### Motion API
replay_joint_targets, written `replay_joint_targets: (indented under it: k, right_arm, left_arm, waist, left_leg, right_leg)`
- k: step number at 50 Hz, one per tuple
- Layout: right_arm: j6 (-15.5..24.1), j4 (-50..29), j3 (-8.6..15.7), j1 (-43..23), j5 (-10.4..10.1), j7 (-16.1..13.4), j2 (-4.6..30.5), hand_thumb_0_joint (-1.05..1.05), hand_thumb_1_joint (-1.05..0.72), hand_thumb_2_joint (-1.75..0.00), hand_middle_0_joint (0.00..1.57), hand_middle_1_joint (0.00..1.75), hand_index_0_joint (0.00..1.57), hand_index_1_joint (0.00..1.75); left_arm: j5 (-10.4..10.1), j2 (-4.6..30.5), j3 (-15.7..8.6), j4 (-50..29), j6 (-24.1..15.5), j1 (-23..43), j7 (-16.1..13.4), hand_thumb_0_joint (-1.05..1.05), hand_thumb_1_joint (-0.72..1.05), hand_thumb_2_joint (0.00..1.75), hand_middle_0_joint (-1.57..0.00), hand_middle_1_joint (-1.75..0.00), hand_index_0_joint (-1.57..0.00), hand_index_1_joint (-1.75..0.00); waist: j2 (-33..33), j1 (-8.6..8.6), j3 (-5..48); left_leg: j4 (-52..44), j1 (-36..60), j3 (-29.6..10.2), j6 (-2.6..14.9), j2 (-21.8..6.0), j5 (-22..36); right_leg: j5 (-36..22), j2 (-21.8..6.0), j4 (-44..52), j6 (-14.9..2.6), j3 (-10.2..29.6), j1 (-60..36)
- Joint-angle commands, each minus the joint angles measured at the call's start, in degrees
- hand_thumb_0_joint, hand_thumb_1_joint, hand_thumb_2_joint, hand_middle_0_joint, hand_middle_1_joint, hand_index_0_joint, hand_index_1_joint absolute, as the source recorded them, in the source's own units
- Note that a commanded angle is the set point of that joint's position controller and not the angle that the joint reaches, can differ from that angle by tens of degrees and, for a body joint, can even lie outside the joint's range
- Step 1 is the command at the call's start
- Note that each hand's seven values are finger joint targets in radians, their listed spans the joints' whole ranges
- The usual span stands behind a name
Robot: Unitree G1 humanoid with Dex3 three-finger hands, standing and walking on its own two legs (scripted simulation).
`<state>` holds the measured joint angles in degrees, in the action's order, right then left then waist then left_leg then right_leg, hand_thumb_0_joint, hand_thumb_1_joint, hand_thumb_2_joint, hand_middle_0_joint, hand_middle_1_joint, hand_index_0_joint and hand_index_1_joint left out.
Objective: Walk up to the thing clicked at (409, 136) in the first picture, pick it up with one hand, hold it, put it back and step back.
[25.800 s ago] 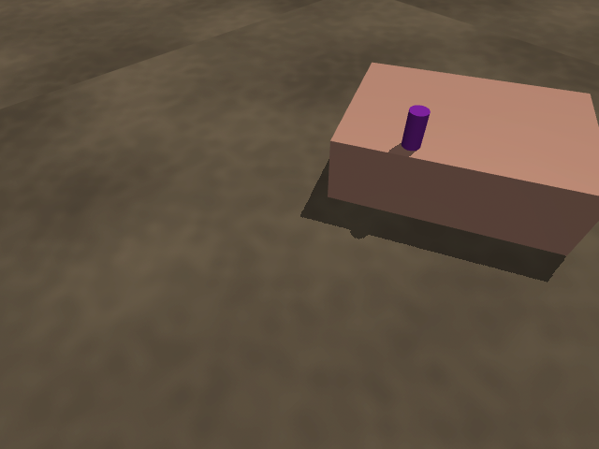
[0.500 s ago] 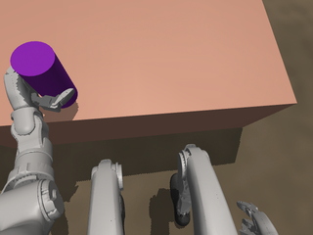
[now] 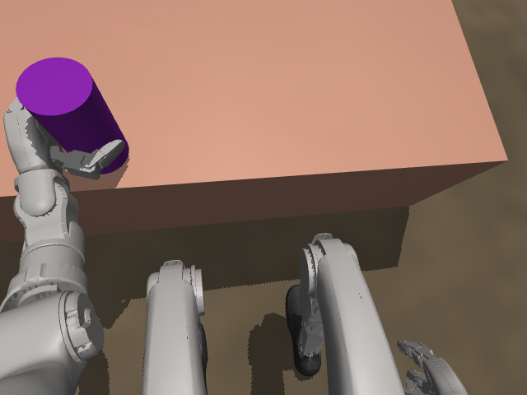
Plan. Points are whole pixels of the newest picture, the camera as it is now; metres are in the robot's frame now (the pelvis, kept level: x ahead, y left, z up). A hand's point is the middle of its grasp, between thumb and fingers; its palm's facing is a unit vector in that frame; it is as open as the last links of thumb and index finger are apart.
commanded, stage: lower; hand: left
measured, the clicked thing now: (83, 124) +0.50 +0.21 -0.01
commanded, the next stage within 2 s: loosen in 0.30 s
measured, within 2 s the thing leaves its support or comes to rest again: rests again in 0.08 s
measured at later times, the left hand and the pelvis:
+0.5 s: hand (86, 133) +0.50 +0.21 -0.03, palm faces +0.18 -0.98 -0.05, open 10.8 cm; pelvis +0.00 +0.00 -0.01, yaw +0 degrees
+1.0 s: hand (82, 128) +0.50 +0.21 -0.03, palm faces +0.20 -0.98 -0.02, open 16.6 cm; pelvis +0.00 +0.00 -0.02, yaw +0 degrees
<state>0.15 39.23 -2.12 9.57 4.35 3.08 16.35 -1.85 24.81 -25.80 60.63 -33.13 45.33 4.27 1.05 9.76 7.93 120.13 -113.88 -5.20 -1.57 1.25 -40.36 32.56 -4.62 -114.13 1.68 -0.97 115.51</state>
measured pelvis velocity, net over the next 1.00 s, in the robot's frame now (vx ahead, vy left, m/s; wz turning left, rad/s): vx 0.00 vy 0.00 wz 0.00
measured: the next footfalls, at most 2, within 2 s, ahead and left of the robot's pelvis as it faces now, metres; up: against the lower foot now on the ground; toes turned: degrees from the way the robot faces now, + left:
none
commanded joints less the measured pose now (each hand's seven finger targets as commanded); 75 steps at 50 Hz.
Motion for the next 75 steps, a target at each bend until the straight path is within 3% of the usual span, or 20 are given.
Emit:
replay_joint_targets:
  k: [1,10,14,15,20,21,27,31,34,42,47,51,57,59,61,67,69,70,72,75]
  right_arm:
    - [0.5,-2.9,4.2,9.0,-0.3,-0.9,11.7,0.0,-0.93,-0.91,0.2,0.3,0.2,0.3]
    - [0.2,-2.3,4.0,9.0,-0.2,-0.7,11.9,0.0,-0.93,-0.91,0.2,0.3,0.2,0.3]
    - [0.2,-2.7,4.0,9.0,-0.2,-0.6,12.2,0.0,-0.92,-0.91,0.2,0.3,0.2,0.3]
    - [0.2,-2.4,3.9,9.1,-0.2,-0.5,11.9,0.0,-0.93,-0.91,0.2,0.3,0.2,0.3]
    - [0.0,-2.0,3.8,9.3,0.0,-0.5,11.7,0.0,-0.92,-0.91,0.2,0.3,0.2,0.3]
    - [0.1,-2.2,3.9,9.0,0.0,-0.4,11.5,0.0,-0.93,-0.91,0.2,0.3,0.2,0.3]
    - [-0.1,-1.8,3.8,9.0,-0.1,-0.5,11.9,0.0,-0.93,-0.9,0.2,0.3,0.2,0.3]
    - [-0.1,-2.2,3.8,8.8,0.0,-0.5,11.9,0.0,-0.94,-0.9,0.2,0.3,0.2,0.3]
    - [-0.3,-2.1,3.9,8.6,0.1,-0.5,11.7,0.0,-0.94,-0.9,0.2,0.3,0.2,0.3]
    - [-0.5,-2.9,3.7,8.8,-0.1,-0.4,12.0,0.0,-0.94,-0.91,0.2,0.3,0.2,0.3]
    - [-0.7,-2.9,3.9,9.0,-0.1,-0.3,11.9,0.0,-0.91,-0.9,0.2,0.3,0.2,0.3]
    - [-1.0,-3.9,3.5,8.9,-0.4,-0.6,12.2,0.0,-0.91,-0.9,0.2,0.3,0.2,0.3]
    - [-1.8,-4.5,3.7,10.0,-1.6,-1.8,12.3,0.0,-0.92,-0.91,0.2,0.3,0.2,0.3]
    - [-1.9,-5.5,3.6,9.8,-2.5,-2.3,12.4,0.0,-0.92,-0.9,0.2,0.3,0.2,0.3]
    - [-2.1,-5.8,4.2,11.1,-3.4,-3.0,12.7,0.0,-0.92,-0.9,0.2,0.3,0.2,0.3]
    - [-1.0,-5.8,4.3,11.2,-5.1,-4.7,12.3,0.0,-0.9,-0.9,0.2,0.3,0.2,0.3]
    - [-0.4,-6.0,3.6,10.4,-5.1,-4.8,11.3,0.0,-0.81,-0.88,0.2,0.3,0.2,0.3]
    - [-1.6,-6.2,4.0,10.7,-5.2,-4.9,11.0,0.0,-0.85,-0.89,0.2,0.3,0.2,0.3]
    - [-2.9,-7.1,4.0,10.9,-5.9,-4.9,10.8,0.0,-0.86,-0.9,0.2,0.3,0.2,0.3]
    - [-3.8,-7.3,4.3,11.1,-5.9,-5.2,10.7,0.0,-0.91,-0.91,0.2,0.3,0.2,0.3]
  left_arm:
    - [-1.6,14.0,-1.1,-15.5,-6.4,25.2,-0.3,0.0,0.1,1.25,-1.28,-1.37,-1.28,-1.39]
    - [-1.1,15.2,-2.0,-15.0,-6.3,24.6,-0.5,0.0,0.11,1.25,-1.27,-1.36,-1.26,-1.37]
    - [-1.3,14.4,-1.8,-15.3,-6.5,25.4,-0.7,0.0,0.13,1.25,-1.26,-1.35,-1.26,-1.36]
    - [-1.1,13.6,-0.2,-14.5,-6.4,26.0,-0.5,0.0,0.12,1.24,-1.26,-1.33,-1.25,-1.35]
    - [-1.1,13.2,-0.4,-12.4,-6.3,25.3,-0.7,0.0,0.14,1.25,-1.25,-1.34,-1.25,-1.36]
    - [-1.0,12.3,0.1,-11.6,-6.2,24.8,-0.5,0.0,0.07,1.17,-1.33,-1.34,-1.33,-1.35]
    - [-2.4,12.2,-0.4,-13.0,-6.7,26.5,-0.4,0.0,-0.25,0.69,-0.98,-0.89,-1.0,-0.88]
    - [-1.8,12.4,0.4,-13.4,-6.7,27.7,-0.6,0.0,-0.56,0.37,-0.68,-0.57,-0.68,-0.56]
    - [-1.3,10.7,1.0,-10.7,-6.0,25.3,-0.6,0.0,-0.61,0.19,-0.53,-0.38,-0.52,-0.38]
    - [-1.4,11.2,0.0,-10.6,-5.1,23.5,-0.5,0.0,-0.61,0.04,-0.3,-0.14,-0.28,-0.16]
    - [-1.0,11.4,-0.1,-10.0,-5.2,23.8,-0.6,0.0,-0.61,0.03,-0.1,-0.04,-0.09,-0.05]
    - [-0.8,18.0,-3.4,-15.8,-5.4,27.1,0.0,0.0,-0.61,0.04,-0.06,-0.01,-0.05,-0.02]
    - [-1.7,23.7,-6.0,-19.1,-1.7,27.0,1.9,0.0,-0.61,0.05,-0.05,-0.01,-0.04,-0.02]
    - [-2.0,26.0,-6.6,-20.0,0.6,26.2,3.1,0.0,-0.61,0.03,-0.05,-0.01,-0.05,-0.01]
    - [-3.2,24.3,-6.2,-17.8,3.7,22.5,4.9,0.0,-0.61,0.04,-0.05,-0.02,-0.05,-0.02]
    - [-5.9,20.8,-4.6,-13.7,10.8,14.8,8.1,0.0,-0.61,0.03,-0.03,-0.04,-0.05,-0.02]
    - [-6.3,19.4,-2.8,-16.5,10.8,16.8,8.8,0.0,-0.53,0.08,-0.02,-0.01,-0.01,-0.01]
    - [2.7,28.8,-2.4,-12.3,15.1,13.3,5.4,0.0,-0.45,0.06,-0.05,-0.02,-0.04,-0.02]
    - [1.9,26.0,-1.6,-16.5,18.0,16.5,2.1,0.0,-0.47,0.06,-0.05,-0.01,-0.04,-0.02]
    - [5.0,33.7,-4.8,-18.9,20.7,15.1,-1.5,0.0,-0.51,0.05,-0.07,-0.03,-0.06,-0.04]
  waist:
    - [10.2,0.38,40.7]
    - [11.5,-0.01,39.2]
    - [11.4,0.35,39.8]
    - [11.0,1.01,39.4]
    - [8.9,1.08,38.2]
    - [8.1,1.58,37.9]
    - [9.3,0.92,38.4]
    - [9.4,1.03,39.2]
    - [9.1,1.17,36.4]
    - [7.9,0.54,37.7]
    - [7.7,1.05,35.6]
    - [10.7,-0.7,41.6]
    - [11.6,-0.96,41.8]
    - [13.3,-2.15,44.1]
    - [10.3,-0.68,43.2]
    - [5.2,-0.69,33.4]
    - [6.4,-0.87,30.7]
    - [8.3,-4.45,33.1]
    - [8.1,-3.02,33.2]
    - [9.3,-4.8,37.3]
  left_leg:
    - [-16.8,23.2,3.3,2.33,0.8,8.9]
    - [-16.3,22.8,3.0,2.08,0.8,9.2]
    - [-15.9,22.7,2.8,2.02,0.9,9.2]
    - [-15.6,21.4,3.0,2.21,0.9,8.1]
    - [-14.0,18.7,4.3,2.69,1.2,7.9]
    - [-13.4,17.9,4.6,2.84,1.2,8.0]
    - [-14.1,19.9,3.8,2.37,1.1,7.0]
    - [-14.1,19.9,3.8,2.42,1.2,7.0]
    - [-14.4,18.9,3.9,2.47,1.2,6.0]
    - [-13.7,18.6,3.8,2.52,1.3,8.8]
    - [-14.4,17.1,3.6,2.59,1.2,6.1]
    - [-15.0,21.4,3.5,2.27,1.0,9.0]
    - [-18.7,23.1,3.2,2.65,0.7,4.5]
    - [-20.9,27.0,2.7,2.45,0.5,6.2]
    - [-22.7,27.7,2.5,2.77,0.4,6.4]
    - [-27.2,28.8,1.3,3.06,-0.9,6.6]
    - [-28.1,29.4,0.8,2.8,-1.3,7.4]
    - [-33.4,36.8,1.4,2.57,-1.0,8.8]
    - [-35.7,38.0,1.0,2.42,-1.4,8.9]
    - [-39.4,45.1,0.9,2.16,-1.7,13.5]
  right_leg:
    - [-6.3,2.0,10.3,-3.75,-2.9,-24.7]
    - [-6.3,1.8,8.7,-3.8,-3.0,-22.1]
    - [-6.6,1.7,8.1,-3.84,-3.2,-21.9]
    - [-5.6,1.9,8.2,-3.79,-3.2,-22.2]
    - [-5.6,1.9,8.9,-3.44,-2.7,-23.4]
    - [-5.8,1.9,9.0,-3.31,-2.6,-23.8]
    - [-4.6,1.8,8.0,-3.48,-3.0,-21.6]
    - [-4.7,1.8,8.0,-3.55,-2.9,-21.9]
    - [-3.8,1.7,8.3,-3.46,-3.0,-20.5]
    - [-6.2,1.7,7.8,-3.55,-3.0,-21.6]
    - [-4.0,1.7,8.0,-3.53,-3.1,-20.6]
    - [-6.2,1.6,7.3,-3.64,-2.7,-23.1]
    - [-2.6,1.7,11.0,-3.34,-2.2,-25.8]
    - [-4.0,1.5,12.3,-3.54,-1.9,-27.7]
    - [-4.0,1.7,15.7,-3.38,-1.9,-30.0]
    - [-3.9,2.3,22.5,-3.22,-1.9,-33.4]
    - [-4.5,2.5,22.9,-3.49,-1.9,-31.6]
    - [-4.7,2.5,27.1,-3.83,-1.2,-37.0]
    - [-5.4,2.9,29.6,-3.57,-1.2,-39.4]
    - [-9.1,3.2,32.9,-3.35,-1.3,-46.4]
